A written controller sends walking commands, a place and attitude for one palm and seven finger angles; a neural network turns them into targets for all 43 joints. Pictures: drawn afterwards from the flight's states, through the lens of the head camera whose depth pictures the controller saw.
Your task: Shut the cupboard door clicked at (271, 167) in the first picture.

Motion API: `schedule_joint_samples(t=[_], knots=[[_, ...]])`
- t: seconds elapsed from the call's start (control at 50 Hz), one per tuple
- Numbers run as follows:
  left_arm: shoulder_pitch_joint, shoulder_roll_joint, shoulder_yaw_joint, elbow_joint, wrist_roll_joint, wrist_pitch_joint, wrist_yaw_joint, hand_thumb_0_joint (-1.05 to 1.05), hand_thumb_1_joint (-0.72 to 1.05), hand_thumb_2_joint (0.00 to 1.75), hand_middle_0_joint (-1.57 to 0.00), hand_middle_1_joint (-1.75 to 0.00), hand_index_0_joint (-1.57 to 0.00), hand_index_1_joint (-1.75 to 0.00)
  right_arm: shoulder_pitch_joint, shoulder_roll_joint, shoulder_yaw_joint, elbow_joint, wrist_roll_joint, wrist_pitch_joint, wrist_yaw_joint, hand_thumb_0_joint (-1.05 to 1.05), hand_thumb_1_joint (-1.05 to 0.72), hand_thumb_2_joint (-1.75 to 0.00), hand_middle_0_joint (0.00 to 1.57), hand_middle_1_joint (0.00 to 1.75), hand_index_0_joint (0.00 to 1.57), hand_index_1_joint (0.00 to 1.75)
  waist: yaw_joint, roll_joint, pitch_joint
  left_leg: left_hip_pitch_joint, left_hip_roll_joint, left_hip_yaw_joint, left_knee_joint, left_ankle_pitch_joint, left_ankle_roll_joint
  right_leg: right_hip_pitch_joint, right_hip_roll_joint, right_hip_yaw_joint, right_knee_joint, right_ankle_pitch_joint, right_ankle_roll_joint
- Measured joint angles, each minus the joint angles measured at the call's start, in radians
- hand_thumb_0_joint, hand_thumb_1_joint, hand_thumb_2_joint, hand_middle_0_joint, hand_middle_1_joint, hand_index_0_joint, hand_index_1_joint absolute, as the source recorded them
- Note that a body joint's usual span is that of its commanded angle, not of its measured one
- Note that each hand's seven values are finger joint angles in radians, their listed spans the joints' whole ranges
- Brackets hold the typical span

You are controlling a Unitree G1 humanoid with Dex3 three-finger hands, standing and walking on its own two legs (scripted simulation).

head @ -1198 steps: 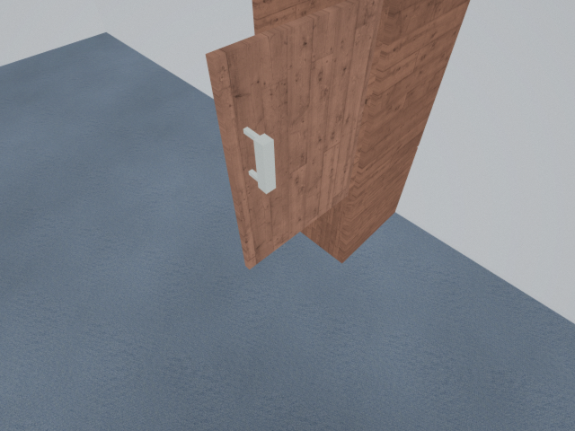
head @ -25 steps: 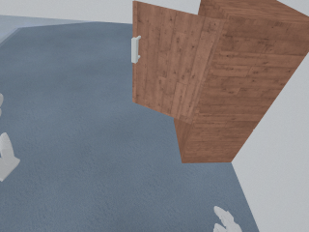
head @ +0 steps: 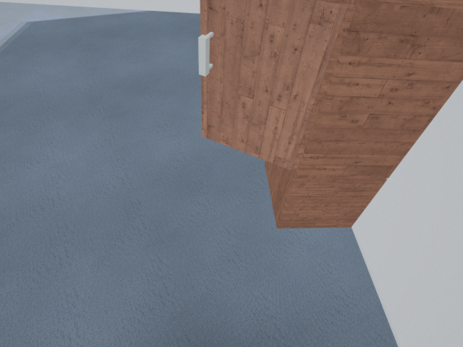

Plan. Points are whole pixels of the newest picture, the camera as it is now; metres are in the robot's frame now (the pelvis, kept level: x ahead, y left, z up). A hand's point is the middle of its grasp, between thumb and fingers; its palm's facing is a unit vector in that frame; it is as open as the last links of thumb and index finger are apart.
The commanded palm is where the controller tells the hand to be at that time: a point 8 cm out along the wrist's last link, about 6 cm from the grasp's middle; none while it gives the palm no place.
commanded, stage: let the arm hang, fingers relaxed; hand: left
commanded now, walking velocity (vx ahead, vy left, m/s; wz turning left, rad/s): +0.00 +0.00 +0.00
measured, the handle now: (207, 53) +0.94 +0.10 +0.05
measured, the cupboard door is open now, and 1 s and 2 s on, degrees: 61 61 61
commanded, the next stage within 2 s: look to check the result in 0.80 s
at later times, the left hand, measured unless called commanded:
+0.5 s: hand out of the picture -0.04 +0.17 -0.16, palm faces +0.01 -0.98 -0.19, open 7.3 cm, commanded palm none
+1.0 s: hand out of the picture -0.02 +0.15 -0.17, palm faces +0.00 -0.98 -0.17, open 7.3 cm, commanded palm none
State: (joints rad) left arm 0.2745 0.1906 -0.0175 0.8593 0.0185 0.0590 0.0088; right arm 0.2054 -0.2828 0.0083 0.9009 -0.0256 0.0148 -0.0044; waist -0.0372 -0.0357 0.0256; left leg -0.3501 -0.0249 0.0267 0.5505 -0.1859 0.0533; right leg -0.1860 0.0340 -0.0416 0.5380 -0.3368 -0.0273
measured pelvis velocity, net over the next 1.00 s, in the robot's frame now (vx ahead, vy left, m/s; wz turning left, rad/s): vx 0.02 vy -0.01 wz -0.03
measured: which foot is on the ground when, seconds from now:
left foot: down 0.00-1.00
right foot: down 0.00-1.00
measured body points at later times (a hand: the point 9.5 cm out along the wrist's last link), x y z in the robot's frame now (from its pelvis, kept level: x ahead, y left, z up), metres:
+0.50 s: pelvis +0.01 +0.00 +0.01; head +0.01 -0.01 +0.46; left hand -0.04 +0.22 -0.15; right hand -0.01 -0.21 -0.16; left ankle +0.07 +0.08 -0.73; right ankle -0.03 -0.10 -0.73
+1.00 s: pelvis +0.02 -0.01 +0.01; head +0.02 -0.01 +0.46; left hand -0.02 +0.21 -0.15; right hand -0.02 -0.22 -0.15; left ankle +0.07 +0.08 -0.73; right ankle -0.03 -0.10 -0.73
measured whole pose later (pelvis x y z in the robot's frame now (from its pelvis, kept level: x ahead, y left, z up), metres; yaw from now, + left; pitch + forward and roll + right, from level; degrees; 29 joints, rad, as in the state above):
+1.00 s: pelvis +0.02 -0.01 +0.01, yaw -2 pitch -2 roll +0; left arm 0.36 0.13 0.00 1.15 0.01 -0.01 0.04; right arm 0.34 -0.13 0.01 1.14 -0.01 0.01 -0.04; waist -0.01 0.00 0.02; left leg -0.23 -0.02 0.05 0.41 -0.15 0.04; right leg -0.08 0.04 -0.01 0.39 -0.29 -0.04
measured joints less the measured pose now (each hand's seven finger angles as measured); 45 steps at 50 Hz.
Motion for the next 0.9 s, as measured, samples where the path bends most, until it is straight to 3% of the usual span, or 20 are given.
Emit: schedule_joint_samples(t=[0.06,0.18,0.38,0.66,0.9], knots=[[0.018,0.017,0.014,0.096,-0.002,-0.014,0.001,0.0,0.99,0.9,-0.21,-0.3,-0.21,-0.3,0.047,0.033,0.009,0.068,0.0,0.011,-0.007,0.01,-0.91,-0.9,0.2,0.3,0.2,0.3,0.021,-0.019,0.012,0.021,0.003,-0.007,-0.049,0.024,-0.006,0.025,0.006,-0.005,-0.058,0.028,-0.006],[0.082,0.028,0.014,0.229,-0.005,-0.035,0.001,0.0,0.96,0.9,-0.21,-0.3,-0.21,-0.3,0.099,0.08,0.01,0.165,0.01,0.017,-0.015,0.01,-0.91,-0.9,0.2,0.3,0.2,0.3,0.039,0.012,0.022,0.063,0.002,-0.005,-0.113,0.05,-0.007,0.07,0.006,0.0,-0.132,0.062,-0.006],[0.122,-0.008,0.008,0.308,-0.007,-0.049,0.02,0.0,0.92,0.9,-0.2,-0.3,-0.2,-0.3,0.102,0.14,0.009,0.219,0.017,0.01,-0.02,0.01,-0.91,-0.9,0.2,0.3,0.2,0.3,0.035,0.062,0.006,0.103,-0.003,0.016,-0.147,0.057,-0.003,0.093,-0.002,0.021,-0.142,0.062,-0.001],[0.077,-0.096,0.0,0.282,-0.006,-0.071,0.026,0.0,0.91,0.9,-0.2,-0.3,-0.2,-0.3,0.117,0.156,0.004,0.235,0.013,-0.004,-0.028,0.01,-0.91,-0.9,0.2,0.3,0.2,0.3,0.028,0.036,-0.029,0.117,-0.001,0.025,-0.142,0.043,-0.007,0.101,-0.002,0.031,-0.131,0.049,-0.004],[0.079,-0.081,0.009,0.284,-0.007,-0.07,0.029,0.0,0.91,0.9,-0.2,-0.3,-0.2,-0.3,0.132,0.157,0.003,0.236,0.013,-0.005,-0.032,0.01,-0.91,-0.9,0.2,0.3,0.2,0.3,0.025,0.033,-0.014,0.119,0.004,0.024,-0.138,0.037,-0.011,0.109,0.004,0.032,-0.142,0.051,-0.008]])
